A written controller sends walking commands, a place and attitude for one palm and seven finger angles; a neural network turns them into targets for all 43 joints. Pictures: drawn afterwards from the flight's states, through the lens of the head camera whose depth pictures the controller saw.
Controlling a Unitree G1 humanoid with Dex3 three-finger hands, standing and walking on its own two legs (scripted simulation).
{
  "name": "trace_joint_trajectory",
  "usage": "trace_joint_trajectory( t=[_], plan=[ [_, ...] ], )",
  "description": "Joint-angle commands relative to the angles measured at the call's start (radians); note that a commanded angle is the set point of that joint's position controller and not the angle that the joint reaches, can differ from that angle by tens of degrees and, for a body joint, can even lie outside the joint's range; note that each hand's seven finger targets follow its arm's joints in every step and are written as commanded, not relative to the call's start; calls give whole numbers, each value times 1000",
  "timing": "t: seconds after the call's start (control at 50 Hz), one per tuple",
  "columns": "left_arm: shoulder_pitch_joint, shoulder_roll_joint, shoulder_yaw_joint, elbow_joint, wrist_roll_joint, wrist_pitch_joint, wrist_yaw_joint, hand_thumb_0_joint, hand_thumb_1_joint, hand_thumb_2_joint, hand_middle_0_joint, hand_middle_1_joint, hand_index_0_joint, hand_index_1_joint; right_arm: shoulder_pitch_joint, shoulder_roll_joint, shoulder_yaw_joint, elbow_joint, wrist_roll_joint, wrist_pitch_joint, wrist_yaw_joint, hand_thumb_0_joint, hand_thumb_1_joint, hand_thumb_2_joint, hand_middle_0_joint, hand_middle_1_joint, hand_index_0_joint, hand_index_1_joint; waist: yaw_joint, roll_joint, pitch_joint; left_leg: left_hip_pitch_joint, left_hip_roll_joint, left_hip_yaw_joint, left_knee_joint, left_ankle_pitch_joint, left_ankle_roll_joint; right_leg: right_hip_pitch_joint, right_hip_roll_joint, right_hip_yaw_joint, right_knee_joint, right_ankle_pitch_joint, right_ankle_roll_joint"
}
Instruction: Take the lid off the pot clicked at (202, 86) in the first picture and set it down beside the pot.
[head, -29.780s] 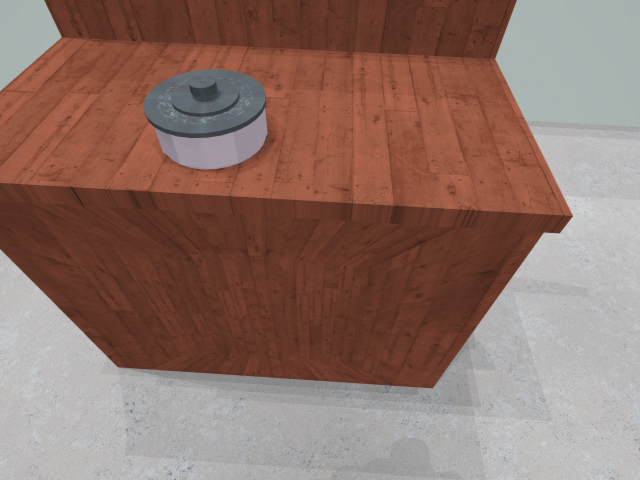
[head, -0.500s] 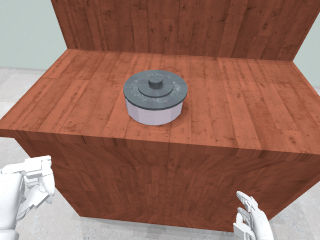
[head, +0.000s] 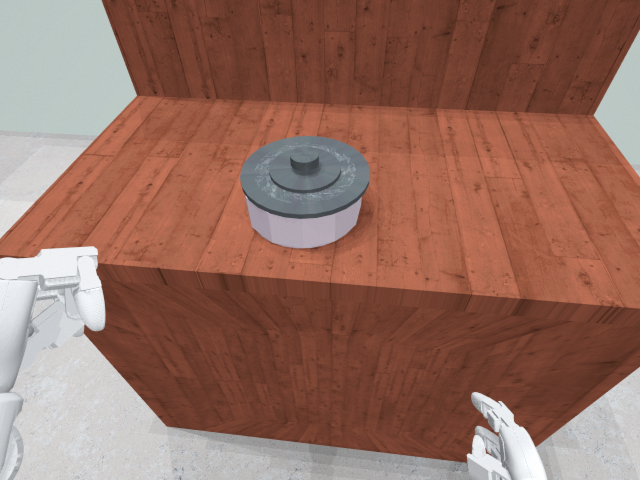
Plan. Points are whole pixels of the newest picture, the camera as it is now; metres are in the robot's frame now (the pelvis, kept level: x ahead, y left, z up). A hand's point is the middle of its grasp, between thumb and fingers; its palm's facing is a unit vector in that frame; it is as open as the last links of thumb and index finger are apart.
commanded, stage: reach forward and open the fingers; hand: left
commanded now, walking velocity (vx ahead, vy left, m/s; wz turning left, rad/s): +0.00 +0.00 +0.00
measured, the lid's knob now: (304, 158) +0.50 +0.10 +0.15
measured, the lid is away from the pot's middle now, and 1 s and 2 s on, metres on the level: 0.01 0.01 0.01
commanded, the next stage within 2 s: move the open hand above the knob in 1.02 s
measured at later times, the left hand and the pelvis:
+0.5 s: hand (57, 320) +0.19 +0.27 +0.18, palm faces -0.12 -0.01 -0.99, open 4.8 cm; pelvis -0.03 -0.01 +0.00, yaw +3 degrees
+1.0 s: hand (85, 286) +0.22 +0.26 +0.18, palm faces -0.08 -0.08 -0.99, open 10.0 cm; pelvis -0.07 +0.02 +0.00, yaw +2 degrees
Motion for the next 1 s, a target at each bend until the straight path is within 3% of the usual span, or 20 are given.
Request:
trace_joint_trajectory(
  t=[0.0, 0.06, 0.14, 0.2, 0.3, 0.36, 0.4, 0.42, 0.46, 0.5, 0.56, 0.6, 0.68, 0.7, 0.74, 0.8, 0.86, 0.9, 0.92, 0.98],
  plan=[
    [38, 322, 133, -192, 222, 98, 23, 0, 768, 1005, -1272, -1323, -1272, -1323, -197, -127, -38, -250, 15, 55, 23, 0, -900, -900, 200, 300, 200, 300, 47, 128, -106, -4, 8, -26, -28, 189, -22, -78, 20, 9, 27, 133, -19],
    [-59, 430, 141, -172, 332, 160, -16, 0, 686, 1068, -1254, -1216, -1254, -1216, -211, -148, -36, -261, 23, 133, 20, 0, -900, -900, 200, 300, 200, 300, 26, -13, -148, -20, -8, -21, 28, 184, -9, -99, 14, 36, 42, 145, -7],
    [-157, 551, 155, 7, 437, 205, -96, 0, 556, 1152, -1224, -1074, -1224, -1074, -219, -163, -36, -236, 40, 165, 11, 0, -900, -900, 200, 300, 200, 300, 22, -40, -180, -15, -17, -43, 51, 175, 2, -115, 4, 50, 30, 154, 9],
    [-230, 588, 136, 80, 453, 231, -190, 0, 445, 1215, -1195, -968, -1195, -968, -258, -173, -32, -234, 60, 165, 11, 0, -900, -900, 200, 300, 200, 300, 17, -30, -196, 12, -31, -59, 47, 193, 10, -105, 9, 55, 5, 205, 17],
    [-361, 537, 15, 39, 422, 219, -336, 0, 255, 1320, -1140, -790, -1140, -790, -293, -149, -16, -249, 68, 118, -8, 0, -900, -900, 200, 300, 200, 300, 0, -21, -223, 77, -56, -66, 29, 229, 23, -89, 9, 46, -21, 285, 33],
    [-531, 654, 61, 155, 433, 190, -396, 0, 142, 1383, -1103, -684, -1103, -684, -247, -168, -16, -197, 59, 106, -38, 0, -900, -900, 200, 300, 200, 300, -4, -63, -136, 74, -62, -66, -8, 165, 26, -118, 6, 33, -61, 191, 43],
    [-599, 750, 117, 178, 481, 195, -418, 0, 69, 1425, -1077, -613, -1077, -613, -282, -162, -9, -204, 58, 92, -44, 0, -900, -900, 200, 300, 200, 300, 6, -6, -174, 96, -61, -71, -18, 179, 25, -86, 14, 58, -74, 182, 28],
    [-721, 751, 95, 169, 480, 172, -432, 0, 33, 1446, -1063, -578, -1063, -578, -261, -163, -6, -185, 55, 96, -47, 0, -900, -900, 200, 300, 200, 300, -2, 28, -189, 106, -69, -70, -27, 182, 26, -75, 1, 47, -72, 170, 28],
    [-757, 682, 28, 241, 474, 160, -459, 0, -37, 1488, -1035, -507, -1035, -507, -268, -155, -7, -174, 51, 90, -47, 0, -900, -900, 200, 300, 200, 300, -1, 76, -141, 114, -69, -72, -57, 163, 21, -94, 15, 34, -95, 131, 24],
    [-665, 591, -13, 309, 465, 182, -485, 0, -104, 1530, -1007, -436, -1007, -436, -284, -151, -16, -194, 63, 78, -28, 0, -900, -900, 200, 300, 200, 300, 0, 35, -135, 120, -63, -79, -69, 163, 15, -88, 32, 43, -109, 139, 11],
    [-689, 555, -63, 294, 441, 172, -526, 0, -200, 1593, -965, -329, -965, -329, -277, -160, -18, -190, 55, 89, -16, 0, -900, -900, 200, 300, 200, 300, 6, 2, -152, 127, -67, -64, -99, 123, 14, -79, 27, 21, -112, 96, 19],
    [-698, 562, -62, 248, 480, 185, -522, 0, -263, 1635, -937, -258, -937, -258, -315, -149, -13, -214, 60, 73, -8, 0, -900, -900, 200, 300, 200, 300, 10, 8, -206, 150, -62, -70, -100, 137, 13, -60, 38, 38, -111, 85, 7],
    [-1014, 679, -19, 264, 514, 136, -492, 0, -385, 1713, -882, -116, -882, -116, -297, -151, -5, -180, 54, 61, -26, 0, -900, -900, 200, 300, 200, 300, 12, 65, -192, 158, -54, -89, -147, 19, 15, -91, 30, 28, -119, -57, 3],
    [-973, 711, 30, 291, 534, 150, -474, 0, -415, 1718, -868, -81, -868, -81, -296, -152, -10, -187, 53, 55, -22, 0, -900, -900, 200, 300, 200, 300, 21, 69, -215, 162, -48, -93, -151, 33, 14, -73, 42, 44, -124, -46, -13],
    [-1047, 642, -29, 370, 526, 150, -470, 0, -408, 1689, -862, -81, -862, -81, -274, -150, -10, -162, 57, 68, -18, 0, -900, -900, 200, 300, 200, 300, 16, 57, -175, 148, -41, -102, -186, -19, 8, -90, 38, 21, -111, -67, -10],
    [-906, 469, -136, 465, 516, 212, -480, 0, -401, 1662, -856, -81, -856, -81, -277, -153, -21, -175, 69, 76, 9, 0, -900, -900, 200, 300, 200, 300, 11, 53, -142, 114, -40, -100, -200, -41, -1, -102, 55, 28, -113, -42, -18],
    [-958, 418, -221, 338, 511, 210, -504, 0, -400, 1656, -855, -81, -855, -81, -294, -151, -20, -192, 70, 85, 18, 0, -900, -900, 200, 300, 200, 300, 3, 11, -178, 134, -43, -90, -203, -81, 6, -93, 47, 22, -99, -57, -5],
    [-997, 439, -217, 286, 539, 218, -490, 0, -400, 1659, -856, -81, -856, -81, -315, -140, -10, -209, 72, 68, 16, 0, -900, -900, 200, 300, 200, 300, -4, 31, -208, 139, -39, -99, -200, -103, 8, -88, 57, 36, -91, -63, -10],
    [-1142, 531, -172, 267, 557, 205, -484, 0, -401, 1659, -856, -81, -856, -81, -301, -154, -7, -188, 62, 67, 10, 0, -900, -900, 200, 300, 200, 300, -3, 55, -239, 151, -43, -111, -210, -117, 11, -80, 44, 35, -86, -77, -11],
    [-1293, 698, -53, 371, 605, 199, -451, 0, -399, 1654, -855, -81, -855, -81, -288, -158, -3, -141, 50, 62, -14, 0, -900, -900, 200, 300, 200, 300, 14, 75, -230, 134, -32, -130, -206, -131, 7, -101, 46, 41, -72, -108, -20]
  ],
)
